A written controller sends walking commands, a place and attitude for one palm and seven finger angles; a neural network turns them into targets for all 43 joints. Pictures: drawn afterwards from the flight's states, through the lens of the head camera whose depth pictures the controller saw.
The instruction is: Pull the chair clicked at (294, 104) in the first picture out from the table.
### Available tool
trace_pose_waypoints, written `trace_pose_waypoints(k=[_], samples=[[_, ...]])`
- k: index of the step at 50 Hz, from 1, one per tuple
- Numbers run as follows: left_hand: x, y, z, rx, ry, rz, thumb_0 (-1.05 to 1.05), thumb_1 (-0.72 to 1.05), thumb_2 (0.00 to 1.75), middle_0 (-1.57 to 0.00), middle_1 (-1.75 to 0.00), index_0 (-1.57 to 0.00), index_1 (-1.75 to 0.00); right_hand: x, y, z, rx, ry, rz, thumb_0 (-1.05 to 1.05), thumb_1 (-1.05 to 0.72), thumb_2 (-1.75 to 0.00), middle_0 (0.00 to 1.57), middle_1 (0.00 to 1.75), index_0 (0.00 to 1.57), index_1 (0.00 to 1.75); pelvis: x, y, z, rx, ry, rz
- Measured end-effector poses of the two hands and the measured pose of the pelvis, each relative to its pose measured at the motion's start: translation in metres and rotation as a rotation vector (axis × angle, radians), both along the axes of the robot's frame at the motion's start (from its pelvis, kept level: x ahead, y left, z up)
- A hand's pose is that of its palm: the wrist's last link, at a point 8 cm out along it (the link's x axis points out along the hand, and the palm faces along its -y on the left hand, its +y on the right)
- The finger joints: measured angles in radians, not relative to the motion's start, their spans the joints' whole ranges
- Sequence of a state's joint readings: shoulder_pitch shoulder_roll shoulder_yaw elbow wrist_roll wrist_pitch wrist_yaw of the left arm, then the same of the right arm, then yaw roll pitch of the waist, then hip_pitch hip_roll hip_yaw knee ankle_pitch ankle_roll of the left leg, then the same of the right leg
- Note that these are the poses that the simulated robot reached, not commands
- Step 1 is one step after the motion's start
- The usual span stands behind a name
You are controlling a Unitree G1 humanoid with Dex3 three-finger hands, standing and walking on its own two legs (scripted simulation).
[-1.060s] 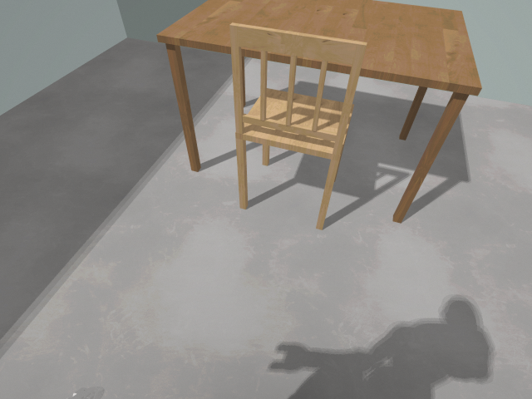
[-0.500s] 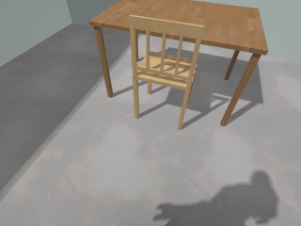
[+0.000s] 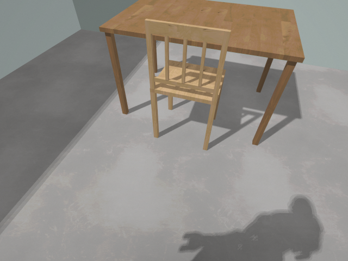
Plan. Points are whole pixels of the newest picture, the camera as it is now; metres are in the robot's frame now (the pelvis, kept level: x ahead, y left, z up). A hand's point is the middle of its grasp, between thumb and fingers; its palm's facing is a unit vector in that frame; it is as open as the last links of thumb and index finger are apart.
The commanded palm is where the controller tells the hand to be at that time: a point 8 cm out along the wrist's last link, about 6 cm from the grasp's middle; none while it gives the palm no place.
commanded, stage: look at it before walking up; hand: left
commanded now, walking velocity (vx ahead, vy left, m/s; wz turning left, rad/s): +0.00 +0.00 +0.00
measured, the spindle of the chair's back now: (184, 62) +1.10 +0.01 -0.10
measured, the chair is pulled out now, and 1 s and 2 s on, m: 0.00 0.00 0.00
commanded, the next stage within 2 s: walk to a spot facing it in 0.38 s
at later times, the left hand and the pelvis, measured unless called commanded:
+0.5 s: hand out of the picture +0.08 +0.25 -0.16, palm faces -0.03 -0.94 -0.34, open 7.4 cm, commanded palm none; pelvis +0.01 +0.00 +0.00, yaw +0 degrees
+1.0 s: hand out of the picture +0.17 +0.20 -0.18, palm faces -0.05 -0.99 -0.16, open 7.3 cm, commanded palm none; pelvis +0.13 +0.02 -0.01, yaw -2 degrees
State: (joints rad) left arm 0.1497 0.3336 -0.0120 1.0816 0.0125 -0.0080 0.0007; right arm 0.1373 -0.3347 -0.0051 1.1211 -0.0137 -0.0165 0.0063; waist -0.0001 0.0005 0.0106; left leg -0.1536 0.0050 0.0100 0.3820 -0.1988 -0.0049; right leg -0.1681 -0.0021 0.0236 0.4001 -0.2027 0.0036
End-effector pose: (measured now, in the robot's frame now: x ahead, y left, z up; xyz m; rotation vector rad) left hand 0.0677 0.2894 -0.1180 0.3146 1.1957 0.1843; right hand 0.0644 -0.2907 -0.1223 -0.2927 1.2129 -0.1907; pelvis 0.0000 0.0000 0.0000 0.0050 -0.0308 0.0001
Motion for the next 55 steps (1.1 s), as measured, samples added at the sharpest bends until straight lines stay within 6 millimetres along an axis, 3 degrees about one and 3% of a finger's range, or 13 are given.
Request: trace_pose_waypoints(k=[27,33,38,41,43,46,51,55], samples=[[0.002,0.001,-0.001,0.005,0.028,0.014,0.01,0.91,0.9,-0.2,-0.3,-0.2,-0.3,0.012,0.0,0.001,-0.005,0.012,0.006,0.01,-0.91,-0.9,0.21,0.3,0.2,0.3,0.011,-0.001,0.001,-0.002,0.008,-0.001],[-0.011,-0.014,-0.019,-0.059,0.071,0.05,0.01,0.91,0.9,-0.2,-0.3,-0.2,-0.3,0.004,0.021,-0.012,0.032,0.062,-0.001,0.01,-0.91,-0.9,0.2,0.3,0.2,0.29,0.028,0.004,-0.005,-0.013,0.019,0.002],[-0.031,-0.025,-0.042,-0.142,0.164,0.104,0.0,0.91,0.9,-0.2,-0.3,-0.2,-0.3,-0.008,0.054,-0.022,0.062,0.125,-0.039,0.01,-0.91,-0.9,0.2,0.3,0.2,0.29,0.053,0.018,-0.014,-0.02,0.023,0.004],[-0.03,-0.031,-0.047,-0.17,0.249,0.095,0.01,0.91,0.9,-0.2,-0.3,-0.2,-0.3,-0.021,0.074,-0.024,0.086,0.148,-0.097,0.01,-0.91,-0.9,0.2,0.3,0.2,0.29,0.071,0.024,-0.015,-0.01,0.027,-0.021],[-0.016,-0.034,-0.045,-0.182,0.267,0.082,0.01,0.91,0.9,-0.2,-0.3,-0.2,-0.3,-0.035,0.088,-0.021,0.104,0.192,-0.138,0.01,-0.91,-0.9,0.2,0.3,0.2,0.29,0.083,0.025,-0.012,-0.007,0.03,-0.025],[0.024,-0.04,-0.041,-0.196,0.236,0.062,0.01,0.91,0.9,-0.2,-0.3,-0.2,-0.3,-0.057,0.105,-0.015,0.136,0.296,-0.191,0.01,-0.91,-0.9,0.2,0.3,0.2,0.29,0.102,0.023,-0.008,-0.006,0.037,-0.028],[0.116,-0.045,-0.037,-0.166,0.139,0.004,0.02,0.94,0.9,-0.2,-0.3,-0.2,-0.3,-0.077,0.122,-0.008,0.186,0.463,-0.271,0.01,-0.91,-0.9,0.2,0.3,0.2,0.3,0.14,0.013,-0.01,-0.005,0.04,-0.042],[0.2,-0.057,-0.039,-0.137,0.017,-0.046,0.02,0.93,0.9,-0.2,-0.3,-0.2,-0.3,-0.067,0.116,-0.015,0.215,0.552,-0.312,0.01,-0.9,-0.9,0.21,0.3,0.2,0.3,0.178,-0.003,-0.023,-0.007,0.026,-0.047]])
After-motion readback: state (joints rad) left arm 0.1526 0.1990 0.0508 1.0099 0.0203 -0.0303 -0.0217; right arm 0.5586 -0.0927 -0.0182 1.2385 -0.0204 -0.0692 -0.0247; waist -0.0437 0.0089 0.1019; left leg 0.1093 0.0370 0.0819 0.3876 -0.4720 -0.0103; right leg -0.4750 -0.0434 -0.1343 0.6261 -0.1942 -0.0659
